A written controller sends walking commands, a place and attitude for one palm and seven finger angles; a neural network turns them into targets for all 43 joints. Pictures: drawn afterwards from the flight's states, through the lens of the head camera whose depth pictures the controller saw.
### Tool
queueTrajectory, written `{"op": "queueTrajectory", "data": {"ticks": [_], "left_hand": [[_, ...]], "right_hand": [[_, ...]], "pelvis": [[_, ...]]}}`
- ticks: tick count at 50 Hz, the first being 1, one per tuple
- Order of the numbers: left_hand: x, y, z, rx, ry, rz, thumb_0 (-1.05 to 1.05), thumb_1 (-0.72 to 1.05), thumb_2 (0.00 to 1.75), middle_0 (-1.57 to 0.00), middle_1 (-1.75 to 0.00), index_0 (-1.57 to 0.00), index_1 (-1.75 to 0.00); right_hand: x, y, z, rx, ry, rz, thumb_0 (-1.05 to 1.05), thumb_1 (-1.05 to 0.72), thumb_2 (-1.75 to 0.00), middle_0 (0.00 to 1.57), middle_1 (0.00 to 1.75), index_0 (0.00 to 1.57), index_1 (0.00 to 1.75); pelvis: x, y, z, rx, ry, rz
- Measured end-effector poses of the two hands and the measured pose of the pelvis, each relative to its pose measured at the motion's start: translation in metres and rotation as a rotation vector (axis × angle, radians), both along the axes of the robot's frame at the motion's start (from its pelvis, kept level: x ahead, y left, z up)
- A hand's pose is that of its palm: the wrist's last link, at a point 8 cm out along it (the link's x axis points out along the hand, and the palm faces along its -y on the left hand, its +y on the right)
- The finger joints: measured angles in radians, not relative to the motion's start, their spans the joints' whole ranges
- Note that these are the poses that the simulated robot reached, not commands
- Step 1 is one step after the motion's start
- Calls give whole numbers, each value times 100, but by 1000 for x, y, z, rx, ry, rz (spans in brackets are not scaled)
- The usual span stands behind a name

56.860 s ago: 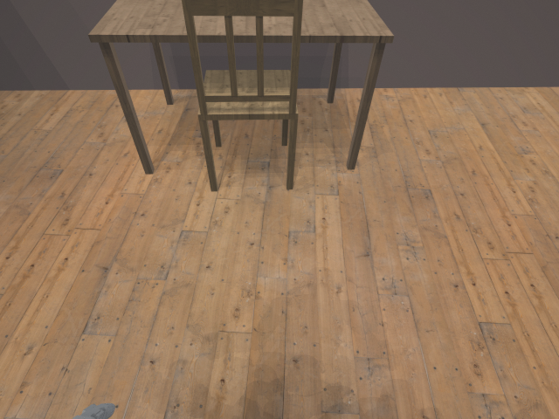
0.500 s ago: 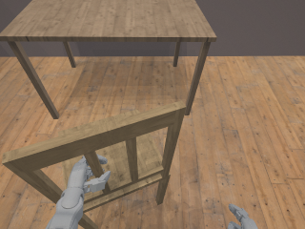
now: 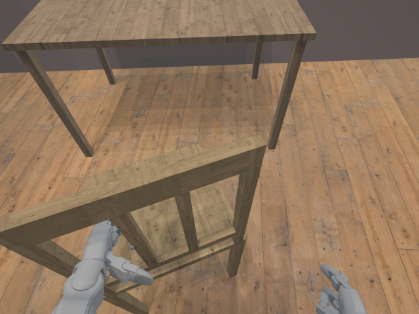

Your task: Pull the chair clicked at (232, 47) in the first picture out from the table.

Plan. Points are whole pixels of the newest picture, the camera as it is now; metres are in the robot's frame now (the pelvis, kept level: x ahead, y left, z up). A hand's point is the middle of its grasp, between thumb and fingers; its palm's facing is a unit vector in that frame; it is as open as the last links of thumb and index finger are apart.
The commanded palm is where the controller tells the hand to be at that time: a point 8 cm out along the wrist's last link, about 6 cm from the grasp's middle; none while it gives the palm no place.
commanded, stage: open the thumb and straighten the fingers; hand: left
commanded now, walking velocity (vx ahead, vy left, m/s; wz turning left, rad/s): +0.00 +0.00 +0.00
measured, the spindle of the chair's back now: (138, 241) +0.27 +0.16 -0.05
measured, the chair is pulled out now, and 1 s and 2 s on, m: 0.64 0.64 0.64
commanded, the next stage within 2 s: draw the fingers out of the gap in 0.08 s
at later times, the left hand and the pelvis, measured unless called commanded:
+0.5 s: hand (121, 281) +0.19 +0.17 -0.03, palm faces +0.01 -0.98 -0.20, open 17.5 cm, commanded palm +0.17 +0.22 -0.01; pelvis -0.01 +0.00 -0.01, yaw +1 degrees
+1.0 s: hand out of the picture +0.13 +0.17 -0.04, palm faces +0.03 -0.98 -0.19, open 17.5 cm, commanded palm +0.10 +0.22 -0.01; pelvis -0.02 +0.00 -0.02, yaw +2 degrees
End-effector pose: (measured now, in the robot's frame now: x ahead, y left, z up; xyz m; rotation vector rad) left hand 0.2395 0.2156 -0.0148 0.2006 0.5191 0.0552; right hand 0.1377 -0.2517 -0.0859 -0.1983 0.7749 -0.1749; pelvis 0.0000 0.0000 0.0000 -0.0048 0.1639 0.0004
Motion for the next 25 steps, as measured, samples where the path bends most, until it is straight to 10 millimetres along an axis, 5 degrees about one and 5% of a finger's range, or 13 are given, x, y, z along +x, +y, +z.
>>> {"op": "queueTrajectory", "data": {"ticks": [9,25], "left_hand": [[-8,2,2,-12,-3,-1,-1,-54,20,-3,-8,-3,-8],[-63,6,1,-6,23,12,-1,-54,20,0,0,0,0]], "right_hand": [[16,-1,5,-24,-47,26,1,-91,-89,20,30,20,30],[7,8,5,-14,-83,13,1,-91,-89,20,30,20,30]], "pelvis": [[1,-1,-3,-6,6,14],[-7,2,-8,-12,-1,20]]}}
